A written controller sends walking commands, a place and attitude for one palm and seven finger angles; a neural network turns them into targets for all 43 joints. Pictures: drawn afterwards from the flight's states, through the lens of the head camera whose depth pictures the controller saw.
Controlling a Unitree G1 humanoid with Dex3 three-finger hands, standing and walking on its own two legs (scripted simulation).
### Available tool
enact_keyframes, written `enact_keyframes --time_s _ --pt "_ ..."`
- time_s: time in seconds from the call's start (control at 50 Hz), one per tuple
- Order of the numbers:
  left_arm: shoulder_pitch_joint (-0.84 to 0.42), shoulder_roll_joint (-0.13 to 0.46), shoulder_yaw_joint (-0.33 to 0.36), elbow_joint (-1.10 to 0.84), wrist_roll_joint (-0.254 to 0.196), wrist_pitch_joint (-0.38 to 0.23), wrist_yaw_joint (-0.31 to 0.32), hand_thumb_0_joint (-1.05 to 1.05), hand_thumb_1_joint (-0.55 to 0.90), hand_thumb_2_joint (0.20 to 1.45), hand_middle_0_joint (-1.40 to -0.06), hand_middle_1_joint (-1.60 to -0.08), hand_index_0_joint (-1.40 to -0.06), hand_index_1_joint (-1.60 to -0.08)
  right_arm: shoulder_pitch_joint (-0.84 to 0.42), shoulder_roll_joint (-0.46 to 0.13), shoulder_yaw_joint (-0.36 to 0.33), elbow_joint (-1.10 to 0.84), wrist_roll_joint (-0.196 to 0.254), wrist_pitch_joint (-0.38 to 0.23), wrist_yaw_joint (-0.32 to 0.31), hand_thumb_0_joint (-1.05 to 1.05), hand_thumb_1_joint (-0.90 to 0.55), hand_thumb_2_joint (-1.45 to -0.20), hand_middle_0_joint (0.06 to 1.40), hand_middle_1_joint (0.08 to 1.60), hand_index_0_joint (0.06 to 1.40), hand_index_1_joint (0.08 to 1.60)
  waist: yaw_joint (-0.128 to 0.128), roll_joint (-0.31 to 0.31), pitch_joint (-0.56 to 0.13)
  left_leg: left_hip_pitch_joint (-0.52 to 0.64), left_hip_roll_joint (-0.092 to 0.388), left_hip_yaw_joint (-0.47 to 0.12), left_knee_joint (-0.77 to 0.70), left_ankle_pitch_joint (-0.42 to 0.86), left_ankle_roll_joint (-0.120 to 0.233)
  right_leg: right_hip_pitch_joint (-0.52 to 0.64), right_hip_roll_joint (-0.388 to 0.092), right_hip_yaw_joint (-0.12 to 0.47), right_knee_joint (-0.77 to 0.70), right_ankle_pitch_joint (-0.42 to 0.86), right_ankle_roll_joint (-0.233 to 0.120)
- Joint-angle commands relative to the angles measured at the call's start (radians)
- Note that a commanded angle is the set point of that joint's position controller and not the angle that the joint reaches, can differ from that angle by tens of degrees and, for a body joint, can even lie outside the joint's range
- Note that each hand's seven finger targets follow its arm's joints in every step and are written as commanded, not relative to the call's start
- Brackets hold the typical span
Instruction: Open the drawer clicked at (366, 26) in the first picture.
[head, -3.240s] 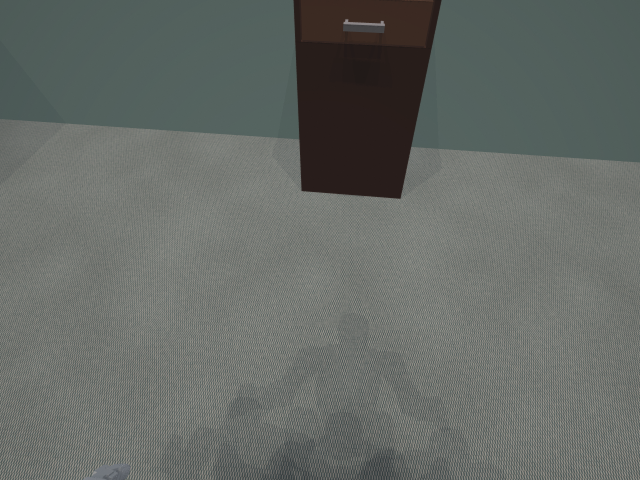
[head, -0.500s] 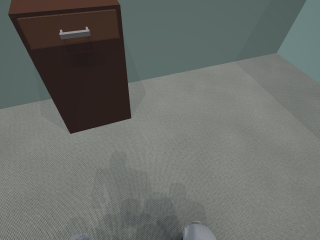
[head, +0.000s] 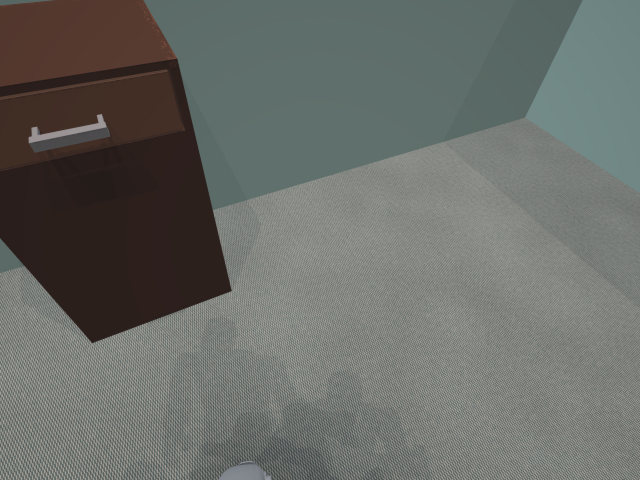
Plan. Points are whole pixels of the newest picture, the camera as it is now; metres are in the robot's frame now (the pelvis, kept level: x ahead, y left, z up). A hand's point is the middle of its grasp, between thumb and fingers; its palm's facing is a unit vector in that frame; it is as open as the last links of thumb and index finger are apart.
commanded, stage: turn to face it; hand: left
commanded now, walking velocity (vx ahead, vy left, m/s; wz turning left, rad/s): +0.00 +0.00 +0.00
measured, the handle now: (69, 131) +0.71 +0.56 +0.01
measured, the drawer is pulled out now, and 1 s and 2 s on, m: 0.00 0.00 0.00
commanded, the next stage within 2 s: take the last steps up to it in 0.94 s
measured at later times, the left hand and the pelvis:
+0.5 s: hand (181, 446) +0.19 +0.22 -0.16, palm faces +0.16 -0.97 -0.20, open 7.3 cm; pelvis +0.10 +0.02 +0.00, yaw +9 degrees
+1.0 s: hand out of the picture +0.02 +0.22 -0.18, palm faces +0.46 -0.85 -0.26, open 7.4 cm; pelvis +0.10 +0.02 -0.01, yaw +25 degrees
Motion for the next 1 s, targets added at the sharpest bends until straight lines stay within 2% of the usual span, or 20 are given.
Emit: enact_keyframes --time_s 0.0,0.02,0.04,0.06,0.12,0.18,0.24,0.38,0.48,0.5,0.52,0.54,0.56,0.64,0.78,0.88,0.92,0.94,0.96,0.98 --pt "0.002 0.134 0.027 -0.055 -0.010 -0.001 -0.001 0.000 0.900 0.900 -0.200 -0.300 -0.200 -0.300 0.100 -0.059 0.001 -0.019 0.002 -0.027 -0.003 0.000 -0.900 -0.900 0.200 0.300 0.200 0.300 -0.046 -0.093 0.025 0.304 -0.062 0.052 -0.226 0.081 -0.001 -0.154 -0.199 0.176 -0.081 0.109 -0.100" --pt "0.022 0.097 0.017 -0.052 -0.014 0.003 -0.001 0.000 0.900 0.900 -0.200 -0.300 -0.200 -0.300 0.182 -0.101 -0.005 0.011 -0.001 -0.033 -0.011 0.000 -0.900 -0.900 0.200 0.300 0.200 0.300 -0.074 0.011 -0.021 0.450 -0.021 -0.006 -0.288 0.101 0.020 -0.196 -0.148 0.130 0.076 0.131 -0.066" --pt "0.065 0.037 0.004 -0.056 -0.018 0.005 -0.003 0.000 0.900 0.900 -0.200 -0.300 -0.200 -0.300 0.278 -0.196 -0.022 0.029 -0.012 -0.036 -0.016 0.000 -0.900 -0.900 0.200 0.300 0.200 0.300 -0.094 0.249 -0.089 0.573 0.186 -0.271 -0.359 0.172 0.103 -0.319 -0.042 0.024 0.328 -0.087 -0.013" --pt "0.070 0.032 -0.004 -0.065 -0.015 0.004 0.004 0.000 0.900 0.900 -0.200 -0.300 -0.200 -0.300 0.314 -0.234 -0.022 0.036 -0.011 -0.023 -0.018 0.000 -0.900 -0.900 0.200 0.300 0.200 0.300 -0.098 0.352 -0.100 0.541 0.322 -0.454 -0.485 0.170 0.184 -0.372 -0.003 -0.002 0.559 -0.343 0.012" --pt "0.012 0.036 -0.006 -0.043 -0.004 0.008 0.002 0.000 0.900 0.900 -0.200 -0.300 -0.200 -0.300 0.135 -0.127 0.013 0.004 -0.001 -0.020 -0.031 0.000 -0.900 -0.900 0.200 0.300 0.200 0.300 -0.032 0.126 0.036 0.310 0.217 -0.325 -0.506 0.249 0.216 -0.378 -0.115 0.062 0.675 -0.198 0.029" --pt "0.055 0.012 -0.014 -0.021 -0.010 0.028 0.007 0.000 0.900 0.900 -0.200 -0.300 -0.200 -0.300 0.087 -0.105 0.022 0.005 0.011 -0.028 -0.035 0.000 -0.900 -0.900 0.200 0.300 0.200 0.300 0.008 0.139 -0.048 0.303 0.117 -0.175 -0.472 0.504 0.187 -0.267 -0.116 0.043 0.560 -0.101 0.067" --pt "0.003 0.025 -0.002 -0.047 -0.010 0.048 0.017 0.000 0.900 0.900 -0.200 -0.300 -0.200 -0.300 0.112 -0.117 0.001 0.005 0.011 -0.009 -0.035 0.000 -0.900 -0.900 0.200 0.300 0.200 0.300 -0.007 0.071 -0.056 0.320 0.118 -0.220 -0.461 0.526 0.208 -0.288 -0.106 0.040 0.538 -0.090 0.087" --pt "-0.125 0.024 0.014 -0.141 -0.016 0.063 0.026 0.000 0.900 0.900 -0.200 -0.300 -0.200 -0.300 0.124 -0.146 -0.028 -0.013 0.001 0.025 -0.030 0.000 -0.900 -0.900 0.200 0.300 0.200 0.300 -0.038 0.128 -0.056 0.323 0.106 -0.320 -0.427 0.421 0.229 -0.292 -0.086 0.053 0.396 -0.126 0.101" --pt "-0.075 0.035 0.019 -0.162 -0.024 0.052 0.032 0.000 0.900 0.900 -0.200 -0.300 -0.200 -0.300 0.079 -0.163 -0.046 -0.049 0.004 0.042 -0.026 0.000 -0.900 -0.900 0.200 0.300 0.200 0.300 -0.005 0.124 -0.076 0.229 0.058 -0.372 -0.339 0.414 0.196 -0.086 -0.046 0.038 0.108 -0.007 0.085" --pt "-0.036 0.052 0.022 -0.160 -0.024 0.045 0.036 0.000 0.900 0.900 -0.200 -0.300 -0.200 -0.300 0.066 -0.157 -0.048 -0.061 0.010 0.043 -0.022 0.000 -0.900 -0.900 0.200 0.300 0.200 0.300 0.016 0.080 -0.097 0.184 0.023 -0.358 -0.285 0.355 0.159 0.012 -0.066 0.044 -0.037 0.093 0.081" --pt "-0.019 0.114 0.034 -0.162 -0.013 0.036 0.042 0.000 0.900 0.900 -0.200 -0.300 -0.200 -0.300 0.079 -0.113 -0.044 -0.070 0.020 0.042 -0.015 0.000 -0.900 -0.900 0.200 0.300 0.200 0.300 0.019 -0.074 -0.109 0.040 -0.056 -0.273 -0.162 0.163 0.093 0.161 -0.214 0.174 -0.137 0.142 0.044" --pt "-0.001 0.200 0.048 -0.170 0.000 0.032 0.049 0.000 0.900 0.900 -0.200 -0.300 -0.200 -0.300 0.079 -0.056 -0.035 -0.105 0.019 0.043 -0.010 0.000 -0.900 -0.900 0.200 0.300 0.200 0.300 0.025 -0.305 -0.099 -0.117 -0.204 -0.092 0.054 -0.257 0.014 0.213 -0.469 0.376 -0.169 0.348 -0.064" --pt "-0.015 0.199 0.045 -0.186 -0.010 0.034 0.047 0.000 0.900 0.900 -0.200 -0.300 -0.200 -0.300 0.075 -0.099 -0.048 -0.099 0.007 0.062 -0.013 0.000 -0.900 -0.900 0.200 0.300 0.200 0.300 0.022 -0.269 -0.094 -0.080 -0.160 -0.131 0.260 -0.338 0.014 0.079 -0.528 0.359 -0.179 0.332 -0.129" --pt "-0.146 0.103 0.019 -0.220 -0.007 0.034 0.045 0.000 0.900 0.900 -0.200 -0.300 -0.200 -0.300 0.079 -0.076 -0.044 -0.070 0.003 0.088 0.007 0.000 -0.900 -0.900 0.200 0.300 0.200 0.300 -0.043 -0.162 0.012 -0.084 -0.099 -0.106 0.472 -0.143 -0.011 -0.050 -0.362 0.107 -0.150 0.314 -0.087" --pt "-0.013 0.168 0.023 -0.178 0.002 0.038 0.035 0.000 0.900 0.900 -0.200 -0.300 -0.200 -0.300 -0.061 -0.081 -0.022 -0.114 0.007 0.092 0.010 0.000 -0.900 -0.900 0.200 0.300 0.200 0.300 0.024 -0.190 -0.014 -0.023 -0.105 -0.042 0.239 -0.180 -0.028 0.052 -0.371 0.043 -0.109 0.452 -0.104" --pt "0.010 0.208 0.033 -0.152 0.010 0.044 0.031 0.000 0.900 0.900 -0.200 -0.300 -0.200 -0.300 -0.105 -0.086 -0.003 -0.134 0.017 0.077 0.007 0.000 -0.900 -0.900 0.200 0.300 0.200 0.300 0.039 -0.225 -0.052 0.098 -0.123 -0.002 0.009 -0.203 -0.004 0.071 -0.384 0.032 -0.058 0.516 -0.107" --pt "-0.013 0.218 0.036 -0.141 0.004 0.048 0.029 0.000 0.900 0.900 -0.200 -0.300 -0.200 -0.300 -0.054 -0.098 -0.001 -0.120 0.017 0.068 0.003 0.000 -0.900 -0.900 0.200 0.300 0.200 0.300 0.007 -0.220 -0.082 0.207 -0.127 0.018 -0.158 -0.097 0.005 0.054 -0.369 -0.002 0.005 0.488 -0.070" --pt "-0.017 0.206 0.035 -0.136 -0.002 0.052 0.028 0.000 0.900 0.900 -0.200 -0.300 -0.200 -0.300 -0.023 -0.113 -0.004 -0.111 0.016 0.063 0.004 0.000 -0.900 -0.900 0.200 0.300 0.200 0.300 -0.014 -0.183 -0.092 0.313 -0.118 0.016 -0.294 0.014 0.015 -0.001 -0.346 -0.034 0.063 0.427 -0.028" --pt "-0.007 0.176 0.030 -0.146 -0.011 0.057 0.025 0.000 0.900 0.900 -0.200 -0.300 -0.200 -0.300 0.019 -0.183 -0.017 -0.104 0.009 0.050 0.002 0.000 -0.900 -0.900 0.200 0.300 0.200 0.300 -0.038 -0.023 -0.138 0.469 -0.017 -0.080 -0.380 0.195 0.049 -0.110 -0.296 -0.085 0.197 0.282 0.028" --pt "-0.002 0.114 0.013 -0.179 -0.016 0.061 0.018 0.000 0.900 0.900 -0.200 -0.300 -0.200 -0.300 0.046 -0.283 -0.038 -0.110 0.002 0.046 -0.002 0.000 -0.900 -0.900 0.200 0.300 0.200 0.300 -0.049 0.265 -0.136 0.569 0.229 -0.380 -0.391 0.545 0.173 -0.352 -0.174 -0.111 0.374 -0.209 0.098"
